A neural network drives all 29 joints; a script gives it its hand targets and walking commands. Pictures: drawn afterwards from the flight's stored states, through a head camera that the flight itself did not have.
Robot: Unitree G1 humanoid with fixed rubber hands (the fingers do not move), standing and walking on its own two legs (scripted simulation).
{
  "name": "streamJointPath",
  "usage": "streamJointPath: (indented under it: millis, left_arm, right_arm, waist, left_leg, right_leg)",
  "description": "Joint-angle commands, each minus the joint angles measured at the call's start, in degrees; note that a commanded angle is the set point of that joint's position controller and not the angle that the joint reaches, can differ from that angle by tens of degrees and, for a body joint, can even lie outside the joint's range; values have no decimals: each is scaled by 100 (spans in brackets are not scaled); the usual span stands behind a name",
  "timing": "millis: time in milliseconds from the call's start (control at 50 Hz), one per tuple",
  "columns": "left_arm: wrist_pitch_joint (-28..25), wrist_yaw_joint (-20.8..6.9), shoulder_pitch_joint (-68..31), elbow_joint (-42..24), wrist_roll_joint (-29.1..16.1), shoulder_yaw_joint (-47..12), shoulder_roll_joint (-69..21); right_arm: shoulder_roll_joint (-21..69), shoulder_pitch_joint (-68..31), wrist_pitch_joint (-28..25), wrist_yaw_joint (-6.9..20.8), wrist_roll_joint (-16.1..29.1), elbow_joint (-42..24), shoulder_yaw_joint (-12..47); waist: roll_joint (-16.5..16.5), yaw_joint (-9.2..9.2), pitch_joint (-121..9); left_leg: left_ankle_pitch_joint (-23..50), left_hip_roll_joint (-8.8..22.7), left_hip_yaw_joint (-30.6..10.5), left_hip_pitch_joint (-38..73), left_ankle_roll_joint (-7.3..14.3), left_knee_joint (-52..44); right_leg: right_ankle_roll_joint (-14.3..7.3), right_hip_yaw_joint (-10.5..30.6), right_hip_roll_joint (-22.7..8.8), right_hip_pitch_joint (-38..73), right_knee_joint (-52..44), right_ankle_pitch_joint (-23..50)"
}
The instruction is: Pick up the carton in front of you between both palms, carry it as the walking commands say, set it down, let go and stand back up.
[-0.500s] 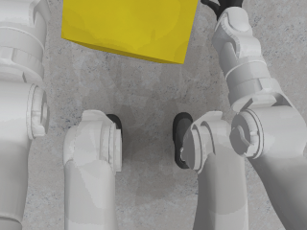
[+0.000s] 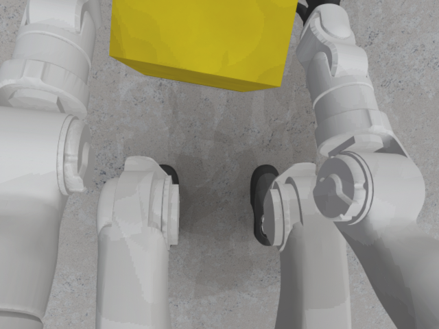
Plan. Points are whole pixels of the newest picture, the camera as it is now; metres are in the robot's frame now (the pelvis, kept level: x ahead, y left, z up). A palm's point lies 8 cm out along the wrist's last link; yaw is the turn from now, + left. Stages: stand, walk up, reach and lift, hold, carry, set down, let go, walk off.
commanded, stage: reach and lift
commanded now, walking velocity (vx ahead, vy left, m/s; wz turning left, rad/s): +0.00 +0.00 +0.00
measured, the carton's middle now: (205, 14) +0.53 +0.07 -0.24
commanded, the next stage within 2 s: none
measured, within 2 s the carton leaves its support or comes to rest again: leaves its support in 0.06 s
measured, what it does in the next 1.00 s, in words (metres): rises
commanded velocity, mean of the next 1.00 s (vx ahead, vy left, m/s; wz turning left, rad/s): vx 0.00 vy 0.00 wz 0.00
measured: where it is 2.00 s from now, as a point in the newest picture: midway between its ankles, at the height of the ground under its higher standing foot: (216, 219)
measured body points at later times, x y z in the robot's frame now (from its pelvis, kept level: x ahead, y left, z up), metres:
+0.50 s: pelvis -0.01 -0.02 +0.09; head +0.27 +0.06 +0.44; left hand +0.50 +0.23 +0.00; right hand +0.51 -0.08 +0.01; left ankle +0.10 +0.12 -0.33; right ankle +0.13 -0.14 -0.33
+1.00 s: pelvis +0.03 -0.02 +0.20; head +0.23 +0.04 +0.61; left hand +0.46 +0.21 +0.14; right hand +0.49 -0.09 +0.16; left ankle +0.10 +0.12 -0.33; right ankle +0.13 -0.14 -0.33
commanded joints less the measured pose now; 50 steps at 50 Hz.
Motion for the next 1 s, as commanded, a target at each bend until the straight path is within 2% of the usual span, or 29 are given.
streamJointPath:
  millis: [0,60,120,160,200,240,300,360,440,520,540,600,680,820,980]
  left_arm:
    - [-166,-1407,-2427,-1746,-517,-856,-5457]
    - [-115,-1297,-2593,-2579,-690,-1190,-5767]
    - [28,-1119,-2610,-3319,-747,-1386,-6226]
    - [175,-1000,-2380,-3637,-690,-1477,-6461]
    - [358,-937,-2057,-3728,-565,-1441,-6681]
    - [539,-950,-1767,-3506,-397,-1329,-6891]
    - [748,-1095,-1465,-2753,-14,-981,-7157]
    - [829,-1252,-1359,-2307,334,-488,-7275]
    - [801,-1341,-1210,-2082,580,-94,-7419]
    - [781,-1335,-947,-2078,698,-18,-7583]
    - [759,-1341,-988,-2235,658,-53,-7645]
    - [796,-1337,-861,-2517,589,-266,-7820]
    - [863,-1307,-584,-2963,402,-689,-8062]
    - [918,-1238,59,-3458,140,-1289,-8431]
    - [830,-1131,873,-3411,195,-1357,-8690]
  right_arm:
    - [5275,-2900,-44,1447,485,-1040,1904]
    - [5689,-2852,41,1400,707,-1395,2299]
    - [5923,-3042,155,1316,836,-2107,2793]
    - [5888,-3229,247,1266,873,-2729,3103]
    - [5872,-3262,378,1261,827,-3097,3308]
    - [5883,-3092,522,1289,642,-3013,3240]
    - [5955,-2682,735,1361,145,-2340,2652]
    - [6019,-2495,856,1453,-265,-1868,2126]
    - [6164,-2433,862,1551,-450,-1769,1981]
    - [6439,-2269,857,1581,-468,-1908,2182]
    - [6478,-2193,884,1620,-449,-1949,2272]
    - [6706,-2023,925,1700,-291,-2124,2622]
    - [6940,-1655,993,1774,-74,-2366,3127]
    - [7107,-799,1037,1838,96,-2480,3622]
    - [7123,156,950,1904,-28,-2213,3583]
  waist:
    - [660,349,-7143]
    - [926,408,-8400]
    - [1221,383,-9696]
    - [1315,349,-10318]
    - [1285,310,-10336]
    - [1238,234,-9689]
    - [1189,7,-8269]
    - [1164,-74,-7697]
    - [1032,-36,-7818]
    - [844,97,-8135]
    - [755,45,-8299]
    - [709,164,-8724]
    - [682,225,-9126]
    - [773,153,-8906]
    - [874,31,-7996]
  left_leg:
    - [2689,-427,369,3736,22,-1236]
    - [3435,-473,402,4867,-48,-1223]
    - [4045,-549,448,6076,-136,-1290]
    - [4096,-602,487,6589,-189,-1398]
    - [3642,-673,560,6514,-209,-1639]
    - [2707,-721,625,5883,-215,-2002]
    - [1260,-746,639,4778,-233,-2534]
    - [613,-765,659,4332,-215,-2891]
    - [776,-806,715,4399,-186,-3169]
    - [1010,-859,785,4618,-168,-3436]
    - [1085,-861,765,4828,-153,-3497]
    - [1350,-879,776,5297,-154,-3680]
    - [1725,-903,762,5955,-191,-3918]
    - [2026,-928,646,6802,-279,-4426]
    - [1971,-943,449,7565,-310,-5243]
  right_leg:
    - [-350,-1019,416,2766,-482,2134]
    - [-354,-1084,446,2819,-510,2396]
    - [-360,-1113,482,2774,-689,2475]
    - [-352,-1112,508,2879,-841,2400]
    - [-341,-1104,525,3008,-1056,2122]
    - [-355,-1083,509,3049,-1326,1583]
    - [-423,-1046,472,2869,-1774,680]
    - [-478,-958,455,2928,-2156,358]
    - [-467,-881,469,3312,-2553,522]
    - [-409,-874,473,3791,-2890,690]
    - [-392,-871,501,3884,-2976,736]
    - [-354,-846,509,4202,-3176,923]
    - [-314,-814,525,4622,-3443,1178]
    - [-341,-701,521,5168,-3991,1353]
    - [-430,-511,469,5832,-4799,1301]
